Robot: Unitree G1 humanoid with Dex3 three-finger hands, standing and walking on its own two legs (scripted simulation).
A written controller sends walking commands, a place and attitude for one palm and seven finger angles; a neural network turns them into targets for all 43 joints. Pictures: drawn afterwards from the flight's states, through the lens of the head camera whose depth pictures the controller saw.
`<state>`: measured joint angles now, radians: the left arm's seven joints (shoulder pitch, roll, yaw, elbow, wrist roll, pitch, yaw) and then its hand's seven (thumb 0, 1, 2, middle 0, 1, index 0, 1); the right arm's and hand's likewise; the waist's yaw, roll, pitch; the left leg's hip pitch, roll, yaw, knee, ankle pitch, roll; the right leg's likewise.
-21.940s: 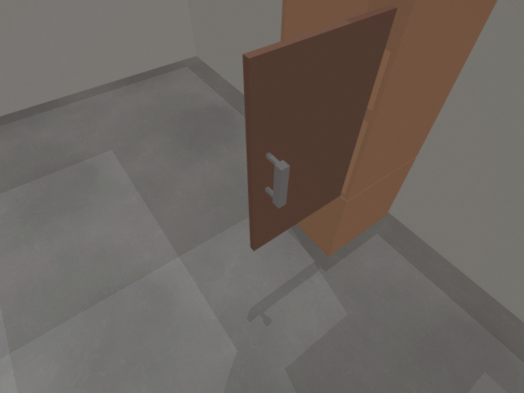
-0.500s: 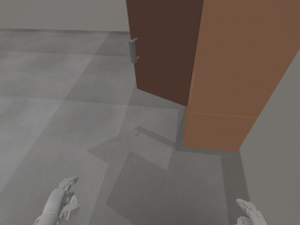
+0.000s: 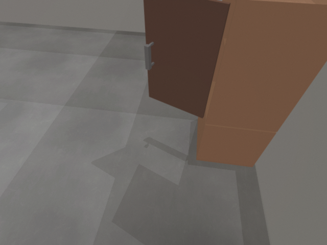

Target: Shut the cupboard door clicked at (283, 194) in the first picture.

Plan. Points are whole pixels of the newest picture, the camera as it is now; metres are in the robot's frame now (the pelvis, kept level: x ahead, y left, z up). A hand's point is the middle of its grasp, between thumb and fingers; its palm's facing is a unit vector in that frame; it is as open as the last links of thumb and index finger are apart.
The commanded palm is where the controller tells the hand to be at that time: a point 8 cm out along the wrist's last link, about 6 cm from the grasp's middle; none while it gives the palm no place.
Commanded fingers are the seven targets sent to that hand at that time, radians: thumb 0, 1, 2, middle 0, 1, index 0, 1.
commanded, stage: let the arm hang, fingers relaxed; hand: left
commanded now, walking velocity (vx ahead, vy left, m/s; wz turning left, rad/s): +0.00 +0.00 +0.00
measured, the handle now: (150, 55) +0.96 +0.13 -0.04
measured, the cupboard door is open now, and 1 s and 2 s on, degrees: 68 68 68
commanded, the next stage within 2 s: look to check the result in 0.42 s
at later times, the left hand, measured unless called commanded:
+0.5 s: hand out of the picture +0.03 +0.17 -0.17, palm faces +0.01 -0.98 -0.20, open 7.3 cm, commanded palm none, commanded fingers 0.00 0.90 0.90 -0.20 -0.30 -0.20 -0.30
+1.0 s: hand out of the picture +0.04 +0.18 -0.17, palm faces +0.00 -0.97 -0.25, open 7.3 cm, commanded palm none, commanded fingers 0.00 0.90 0.90 -0.20 -0.30 -0.20 -0.30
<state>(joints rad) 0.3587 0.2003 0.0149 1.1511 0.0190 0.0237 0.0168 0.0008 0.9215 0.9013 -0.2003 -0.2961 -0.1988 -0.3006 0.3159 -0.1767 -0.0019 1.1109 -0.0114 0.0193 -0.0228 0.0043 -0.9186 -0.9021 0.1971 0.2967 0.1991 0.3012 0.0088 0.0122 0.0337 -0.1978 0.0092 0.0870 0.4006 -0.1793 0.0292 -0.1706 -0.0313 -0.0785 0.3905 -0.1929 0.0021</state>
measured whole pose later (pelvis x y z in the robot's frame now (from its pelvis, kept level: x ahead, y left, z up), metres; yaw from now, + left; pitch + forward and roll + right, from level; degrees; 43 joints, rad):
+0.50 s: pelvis +0.01 -0.01 +0.00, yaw -1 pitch -2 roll +0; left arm 0.26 0.16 0.02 1.11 0.02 0.00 0.02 0.00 0.91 0.90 -0.20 -0.30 -0.20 -0.30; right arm 0.28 -0.16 -0.01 1.11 -0.01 0.00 -0.02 0.00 -0.91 -0.90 0.20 0.30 0.20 0.30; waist -0.01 0.01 0.02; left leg -0.17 0.02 0.10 0.39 -0.19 0.02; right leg -0.16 -0.02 -0.07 0.40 -0.21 -0.01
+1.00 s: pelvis +0.03 -0.02 +0.00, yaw -1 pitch -2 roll +0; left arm 0.24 0.22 0.02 1.14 0.02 -0.01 0.01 0.00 0.91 0.90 -0.20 -0.30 -0.20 -0.30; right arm 0.21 -0.22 -0.01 1.12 -0.01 0.01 -0.02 0.00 -0.91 -0.90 0.20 0.30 0.20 0.30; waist 0.00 0.01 0.04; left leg -0.13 0.04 0.09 0.36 -0.20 -0.01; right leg -0.11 0.00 -0.08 0.35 -0.22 -0.03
